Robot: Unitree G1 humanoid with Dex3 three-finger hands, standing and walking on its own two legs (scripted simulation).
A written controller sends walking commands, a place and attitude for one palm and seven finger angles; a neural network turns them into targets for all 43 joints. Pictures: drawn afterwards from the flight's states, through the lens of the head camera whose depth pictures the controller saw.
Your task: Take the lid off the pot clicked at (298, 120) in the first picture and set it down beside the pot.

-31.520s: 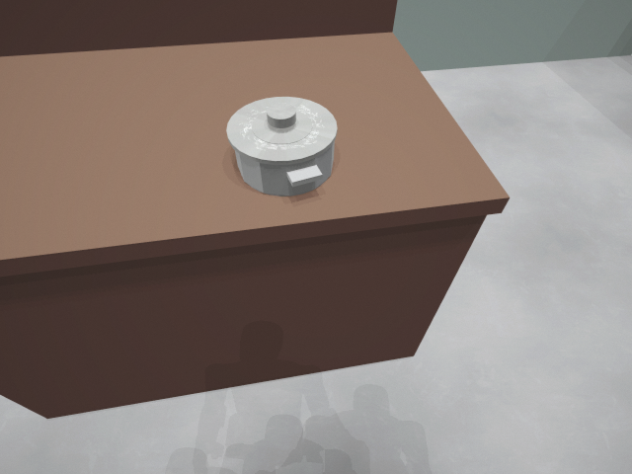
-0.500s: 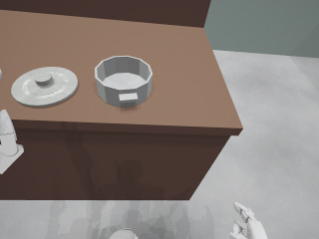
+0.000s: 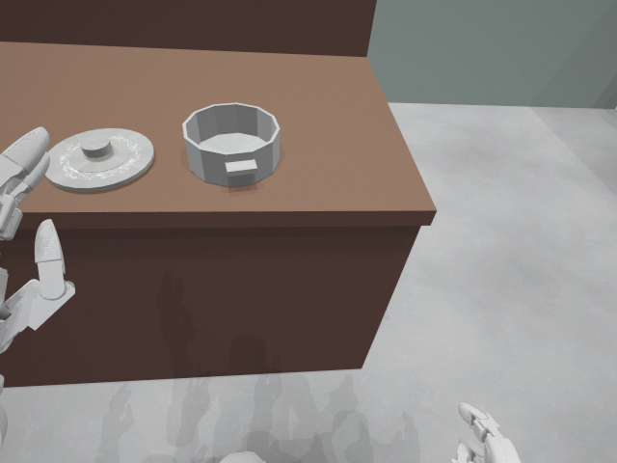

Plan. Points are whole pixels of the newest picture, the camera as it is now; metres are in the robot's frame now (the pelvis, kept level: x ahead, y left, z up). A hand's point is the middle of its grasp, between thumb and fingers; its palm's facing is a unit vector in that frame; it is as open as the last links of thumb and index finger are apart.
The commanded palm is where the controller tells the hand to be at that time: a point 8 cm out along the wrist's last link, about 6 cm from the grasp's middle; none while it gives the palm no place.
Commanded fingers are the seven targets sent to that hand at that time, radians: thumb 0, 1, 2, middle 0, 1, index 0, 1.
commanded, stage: stop stepping back and stand still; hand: left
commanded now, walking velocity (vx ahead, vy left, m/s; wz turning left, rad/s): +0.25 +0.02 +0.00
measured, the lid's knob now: (96, 146) +0.62 +0.42 +0.05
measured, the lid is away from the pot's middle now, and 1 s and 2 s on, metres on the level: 0.25 0.25 0.25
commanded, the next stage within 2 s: let the arm hang, fingers relaxed in 0.66 s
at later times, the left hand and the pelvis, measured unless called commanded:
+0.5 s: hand out of the picture +0.10 +0.26 +0.22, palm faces +0.46 -0.83 -0.32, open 7.4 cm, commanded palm +0.04 +0.30 +0.24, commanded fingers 0.00 0.90 0.90 -0.20 -0.30 -0.20 -0.30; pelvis -0.09 +0.02 -0.01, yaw +1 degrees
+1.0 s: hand out of the picture +0.07 +0.22 -0.15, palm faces +0.08 -0.98 -0.20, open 7.4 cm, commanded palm none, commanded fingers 0.00 0.90 0.90 -0.20 -0.30 -0.20 -0.30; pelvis -0.05 +0.02 -0.02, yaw +4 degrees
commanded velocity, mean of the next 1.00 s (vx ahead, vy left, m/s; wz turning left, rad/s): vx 0.11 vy -0.02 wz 0.00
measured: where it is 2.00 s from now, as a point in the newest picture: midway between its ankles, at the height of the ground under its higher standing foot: outside the picture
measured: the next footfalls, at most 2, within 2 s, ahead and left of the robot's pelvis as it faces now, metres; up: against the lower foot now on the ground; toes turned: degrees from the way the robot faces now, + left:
left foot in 0.08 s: -0.03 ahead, +0.12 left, +0.00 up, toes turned +7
right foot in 0.26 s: -0.01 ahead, -0.11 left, +0.00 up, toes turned +0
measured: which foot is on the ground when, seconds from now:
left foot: up 0.00-0.06, down 0.08-1.00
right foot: down 0.00-0.08, up 0.10-0.24, down 0.26-0.48, up 0.50-0.72, down 0.74-1.00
